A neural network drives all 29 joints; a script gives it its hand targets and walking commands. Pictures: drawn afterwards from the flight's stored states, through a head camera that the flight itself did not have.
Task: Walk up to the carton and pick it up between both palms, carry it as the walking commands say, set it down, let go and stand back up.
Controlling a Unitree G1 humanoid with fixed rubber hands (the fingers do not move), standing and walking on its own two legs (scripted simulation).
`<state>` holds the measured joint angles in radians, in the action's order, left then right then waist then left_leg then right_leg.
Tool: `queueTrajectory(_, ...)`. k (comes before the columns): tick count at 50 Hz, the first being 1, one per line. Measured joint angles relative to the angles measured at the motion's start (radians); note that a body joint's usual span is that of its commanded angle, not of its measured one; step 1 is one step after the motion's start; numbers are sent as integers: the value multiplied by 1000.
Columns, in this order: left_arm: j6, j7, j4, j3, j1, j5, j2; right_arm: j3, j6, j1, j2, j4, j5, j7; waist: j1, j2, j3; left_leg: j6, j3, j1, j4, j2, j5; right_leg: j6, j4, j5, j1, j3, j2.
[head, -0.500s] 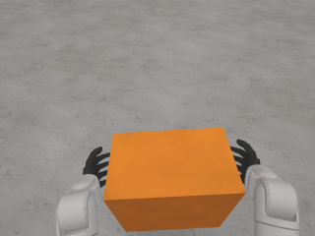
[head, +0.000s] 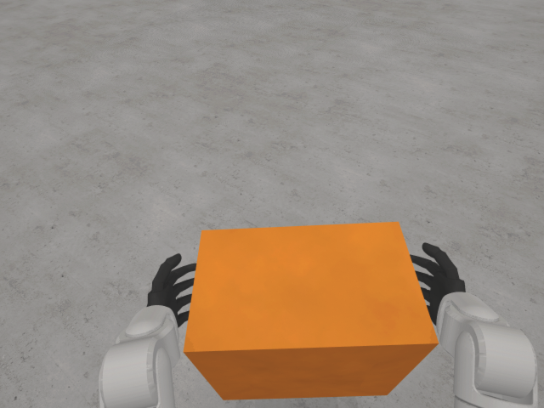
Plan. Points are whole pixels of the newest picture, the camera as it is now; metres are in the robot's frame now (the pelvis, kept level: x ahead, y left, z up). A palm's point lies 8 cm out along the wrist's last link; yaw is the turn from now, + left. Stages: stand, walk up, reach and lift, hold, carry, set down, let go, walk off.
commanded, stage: carry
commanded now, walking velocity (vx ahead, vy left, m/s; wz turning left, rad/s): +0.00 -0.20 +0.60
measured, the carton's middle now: (302, 319) +0.26 -0.02 -0.01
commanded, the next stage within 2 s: none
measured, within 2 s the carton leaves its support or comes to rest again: neither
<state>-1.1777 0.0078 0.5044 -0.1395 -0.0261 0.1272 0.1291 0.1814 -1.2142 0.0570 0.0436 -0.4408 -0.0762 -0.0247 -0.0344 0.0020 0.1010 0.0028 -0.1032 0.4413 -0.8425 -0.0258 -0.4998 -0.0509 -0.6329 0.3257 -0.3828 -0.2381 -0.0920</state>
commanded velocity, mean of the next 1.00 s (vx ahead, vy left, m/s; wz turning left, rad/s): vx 0.00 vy -0.19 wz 0.58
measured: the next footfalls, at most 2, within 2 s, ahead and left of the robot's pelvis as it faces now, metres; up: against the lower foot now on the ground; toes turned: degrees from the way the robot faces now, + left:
left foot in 0.04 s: +0.01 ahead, +0.10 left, +0.00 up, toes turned +8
right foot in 0.32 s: +0.04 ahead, -0.21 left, +0.00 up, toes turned +7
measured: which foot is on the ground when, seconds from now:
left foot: up 0.00-0.02, down 0.04-0.34, up 0.36-0.60, down 0.62-0.90, up 0.92-1.00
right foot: down 0.00-0.04, up 0.06-0.30, down 0.32-0.62, up 0.64-0.88, down 0.90-1.00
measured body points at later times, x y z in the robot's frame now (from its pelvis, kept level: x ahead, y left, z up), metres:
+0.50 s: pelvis -0.03 -0.13 +0.01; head -0.03 -0.15 +0.46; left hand +0.15 +0.10 +0.08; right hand +0.26 -0.24 +0.07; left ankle -0.09 +0.00 -0.67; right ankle +0.00 -0.21 -0.73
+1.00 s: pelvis -0.02 -0.25 +0.01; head +0.00 -0.27 +0.46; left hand +0.08 +0.03 +0.08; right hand +0.30 -0.26 +0.07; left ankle -0.11 -0.13 -0.67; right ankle +0.05 -0.33 -0.73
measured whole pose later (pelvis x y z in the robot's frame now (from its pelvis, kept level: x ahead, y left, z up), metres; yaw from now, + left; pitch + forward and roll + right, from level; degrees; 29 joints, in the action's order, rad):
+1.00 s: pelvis -0.02 -0.25 +0.01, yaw +37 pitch +3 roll +1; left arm -1.15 0.01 0.43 -0.14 0.03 0.09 0.13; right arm 0.20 -1.23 0.04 0.05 -0.49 -0.11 -0.02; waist 0.00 0.04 0.06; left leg -0.05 0.00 0.54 -0.99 -0.05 -0.50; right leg -0.02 -0.58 0.28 -0.35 -0.15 -0.08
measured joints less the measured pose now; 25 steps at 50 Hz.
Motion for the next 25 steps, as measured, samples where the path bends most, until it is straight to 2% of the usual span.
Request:
queueTrajectory(2,-7,0,-3,-7,17,3,-2,1,-2,20,0,11,-3,0,3,-8,6,12,-7,-85,196,5,127,-1,-51,26,-22,-33,-6)
queueTrajectory(3,-5,-1,-16,-14,27,1,-10,3,8,28,12,30,-8,0,3,-25,7,22,2,-79,214,13,179,22,-93,39,-43,-31,-17)
queueTrajectory(5,-4,-6,-44,-34,37,-7,-26,3,27,33,42,67,-31,2,14,-39,-5,18,27,-64,192,11,174,75,-222,147,-95,42,2)
queueTrajectory(8,-12,-11,-54,-52,36,-29,-33,1,28,8,70,54,-58,2,33,-30,-25,-7,74,-67,221,-4,186,120,-372,163,-150,124,21)
queueTrajectory(12,-9,-11,-30,-55,48,-52,-26,8,27,-21,83,-19,-63,0,45,6,-40,-41,148,-49,256,-27,234,140,-294,116,-126,174,25)
queueTrajectory(16,9,-17,-30,-52,71,-59,-18,14,28,-26,80,-66,-71,-1,50,50,-31,-90,224,-1,236,-53,248,122,9,54,2,159,54)
queueTrajectory(17,17,-18,-39,-50,76,-57,-9,17,27,-25,71,-72,-71,-2,54,64,-28,-86,241,17,211,-59,239,101,63,-25,19,144,65)
queueTrajectory(18,28,-18,-55,-39,76,-48,1,25,28,-29,58,-68,-63,-3,57,69,-23,-75,243,46,146,-52,161,77,50,-50,8,132,65)
queueTrajectory(20,32,-11,-69,-7,54,-34,-1,30,18,-39,34,-52,-44,-4,43,55,-15,-53,189,108,-55,-29,32,43,27,-36,4,110,43)
queueTrajectory(22,20,-3,-57,4,25,-27,-1,20,-4,-38,19,-40,-32,-2,23,45,-13,-38,129,132,-189,-23,20,28,42,-30,19,89,27)
queueTrajectory(25,1,-1,-25,0,10,-24,-1,6,-16,-34,9,-42,-19,2,5,32,-15,-26,60,101,-186,-20,21,15,58,-37,29,52,13)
